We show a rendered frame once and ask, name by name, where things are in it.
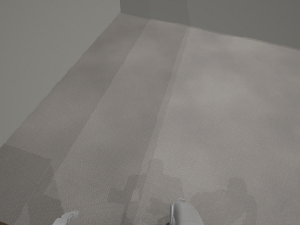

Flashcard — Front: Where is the robot left hand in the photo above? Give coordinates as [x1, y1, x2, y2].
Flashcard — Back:
[53, 210, 80, 225]

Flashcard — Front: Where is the right robot thigh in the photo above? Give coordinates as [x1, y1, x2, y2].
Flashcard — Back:
[169, 201, 204, 225]

